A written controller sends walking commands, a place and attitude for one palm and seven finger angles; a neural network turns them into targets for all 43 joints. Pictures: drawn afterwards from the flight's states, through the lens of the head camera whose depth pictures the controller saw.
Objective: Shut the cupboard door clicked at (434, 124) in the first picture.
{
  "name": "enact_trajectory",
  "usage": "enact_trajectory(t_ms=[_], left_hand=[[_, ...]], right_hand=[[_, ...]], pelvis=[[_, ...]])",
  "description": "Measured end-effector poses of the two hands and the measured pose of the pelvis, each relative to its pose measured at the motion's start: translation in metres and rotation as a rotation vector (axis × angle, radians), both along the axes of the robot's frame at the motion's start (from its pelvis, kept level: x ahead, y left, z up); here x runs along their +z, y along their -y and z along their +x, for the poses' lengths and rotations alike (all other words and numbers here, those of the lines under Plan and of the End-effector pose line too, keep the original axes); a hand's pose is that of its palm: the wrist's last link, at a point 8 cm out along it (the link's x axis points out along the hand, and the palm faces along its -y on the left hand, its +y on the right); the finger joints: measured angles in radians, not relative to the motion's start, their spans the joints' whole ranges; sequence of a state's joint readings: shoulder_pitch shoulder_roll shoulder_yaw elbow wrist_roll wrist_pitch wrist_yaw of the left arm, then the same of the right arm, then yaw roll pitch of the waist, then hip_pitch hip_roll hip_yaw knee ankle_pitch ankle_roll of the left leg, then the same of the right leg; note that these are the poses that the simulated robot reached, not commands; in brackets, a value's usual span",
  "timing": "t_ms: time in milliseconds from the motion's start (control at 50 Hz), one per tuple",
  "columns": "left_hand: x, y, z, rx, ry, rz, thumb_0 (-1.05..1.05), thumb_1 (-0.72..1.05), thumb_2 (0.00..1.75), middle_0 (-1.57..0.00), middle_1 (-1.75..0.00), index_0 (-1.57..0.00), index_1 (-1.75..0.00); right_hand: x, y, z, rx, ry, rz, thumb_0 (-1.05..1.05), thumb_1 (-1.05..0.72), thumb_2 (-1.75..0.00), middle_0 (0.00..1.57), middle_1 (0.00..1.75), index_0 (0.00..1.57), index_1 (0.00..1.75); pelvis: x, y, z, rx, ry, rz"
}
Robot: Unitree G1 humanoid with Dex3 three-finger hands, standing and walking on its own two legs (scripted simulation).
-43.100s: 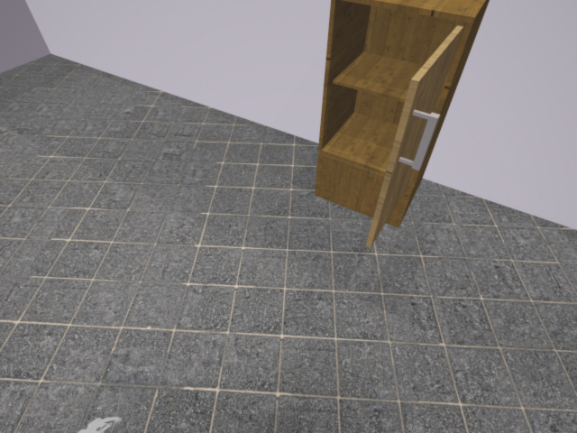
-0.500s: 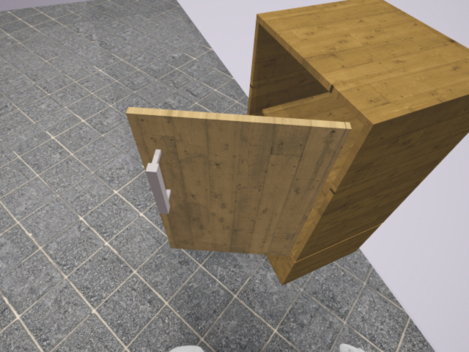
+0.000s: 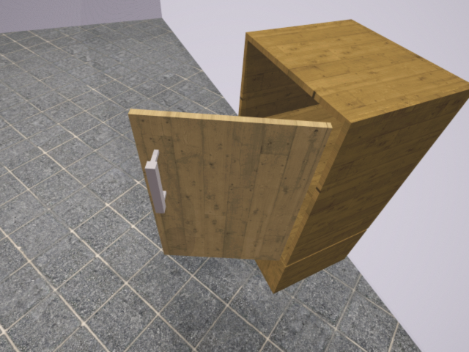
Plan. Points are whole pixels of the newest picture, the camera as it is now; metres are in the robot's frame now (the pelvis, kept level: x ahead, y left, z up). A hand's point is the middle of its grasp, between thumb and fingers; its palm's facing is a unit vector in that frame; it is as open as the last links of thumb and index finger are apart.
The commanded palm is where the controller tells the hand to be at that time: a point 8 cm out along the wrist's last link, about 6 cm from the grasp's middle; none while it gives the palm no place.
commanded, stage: come to a stop and stand still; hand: left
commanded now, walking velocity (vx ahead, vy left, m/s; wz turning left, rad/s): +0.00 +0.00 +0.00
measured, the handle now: (158, 182) +0.47 +0.20 -0.04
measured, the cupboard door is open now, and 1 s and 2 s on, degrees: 63 63 63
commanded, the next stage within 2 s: look again from close up in 0.36 s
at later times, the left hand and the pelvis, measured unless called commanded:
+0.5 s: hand out of the picture -0.02 +0.18 -0.17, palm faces +0.01 -0.99 -0.15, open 7.4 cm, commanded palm none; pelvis -0.01 +0.02 +0.01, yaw +0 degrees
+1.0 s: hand out of the picture +0.00 +0.19 -0.17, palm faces +0.00 -0.99 -0.14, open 7.4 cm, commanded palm none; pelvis +0.02 +0.04 +0.01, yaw -1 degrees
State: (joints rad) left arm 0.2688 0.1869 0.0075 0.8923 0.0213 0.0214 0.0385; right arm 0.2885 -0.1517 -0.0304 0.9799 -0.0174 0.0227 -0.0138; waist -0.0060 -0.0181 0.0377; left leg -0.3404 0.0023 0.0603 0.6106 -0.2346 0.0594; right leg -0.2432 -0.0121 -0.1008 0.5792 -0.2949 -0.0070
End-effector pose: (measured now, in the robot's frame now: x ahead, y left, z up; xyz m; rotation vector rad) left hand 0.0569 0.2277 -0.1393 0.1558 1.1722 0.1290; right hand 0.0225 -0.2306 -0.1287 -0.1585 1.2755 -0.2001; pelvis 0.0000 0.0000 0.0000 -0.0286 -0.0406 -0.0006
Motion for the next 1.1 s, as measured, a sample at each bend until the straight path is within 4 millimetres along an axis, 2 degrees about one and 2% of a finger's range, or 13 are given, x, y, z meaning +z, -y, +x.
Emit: enact_trajectory(t_ms=[80, 200, 400, 620, 800, 1060, 1100], left_hand=[[0.004, -0.001, -0.002, -0.014, -0.002, -0.004, 0.00, 0.91, 0.90, -0.20, -0.30, -0.20, -0.30], [0.003, -0.005, -0.026, -0.008, -0.066, -0.003, 0.00, 0.91, 0.90, -0.20, -0.30, -0.20, -0.30], [-0.004, -0.007, -0.072, 0.019, -0.198, -0.031, 0.00, 0.91, 0.90, -0.20, -0.30, -0.20, -0.30], [-0.003, -0.008, -0.092, 0.040, -0.273, -0.053, 0.00, 0.91, 0.90, -0.20, -0.30, -0.19, -0.30], [-0.001, -0.012, -0.086, 0.040, -0.287, -0.052, 0.00, 0.91, 0.90, -0.20, -0.30, -0.19, -0.30], [-0.002, -0.015, -0.056, 0.012, -0.247, -0.048, 0.00, 0.91, 0.90, -0.20, -0.30, -0.19, -0.30], [0.014, -0.029, -0.023, 0.080, -0.103, -0.022, 0.02, 0.93, 0.90, -0.21, -0.30, -0.20, -0.30]], right_hand=[[0.000, -0.007, -0.015, -0.007, -0.035, 0.013, 0.00, -0.91, -0.90, 0.20, 0.30, 0.19, 0.30], [-0.001, -0.012, -0.025, -0.013, -0.055, 0.025, 0.01, -0.92, -0.90, 0.20, 0.30, 0.20, 0.30], [0.002, -0.020, -0.023, -0.013, -0.067, 0.016, 0.01, -0.92, -0.90, 0.20, 0.30, 0.20, 0.30], [0.003, -0.031, -0.013, -0.006, -0.084, 0.013, 0.01, -0.92, -0.90, 0.20, 0.30, 0.20, 0.30], [0.004, -0.036, -0.004, -0.012, -0.084, 0.013, 0.01, -0.93, -0.90, 0.20, 0.30, 0.20, 0.30], [0.005, -0.042, -0.002, -0.021, -0.099, 0.018, 0.01, -0.93, -0.90, 0.20, 0.30, 0.20, 0.30], [0.012, -0.038, 0.006, -0.007, 0.003, -0.020, 0.01, -0.93, -0.90, 0.20, 0.30, 0.20, 0.30]], pelvis=[[0.003, -0.004, -0.006, -0.002, -0.008, 0.003], [0.006, -0.008, -0.011, -0.003, -0.016, 0.006], [0.007, -0.017, -0.009, -0.008, -0.020, 0.003], [0.010, -0.029, -0.002, -0.008, -0.029, 0.007], [0.012, -0.034, 0.007, -0.013, -0.029, 0.012], [0.013, -0.038, 0.019, -0.017, -0.025, 0.012], [0.011, -0.036, 0.018, -0.006, -0.021, 0.014]])
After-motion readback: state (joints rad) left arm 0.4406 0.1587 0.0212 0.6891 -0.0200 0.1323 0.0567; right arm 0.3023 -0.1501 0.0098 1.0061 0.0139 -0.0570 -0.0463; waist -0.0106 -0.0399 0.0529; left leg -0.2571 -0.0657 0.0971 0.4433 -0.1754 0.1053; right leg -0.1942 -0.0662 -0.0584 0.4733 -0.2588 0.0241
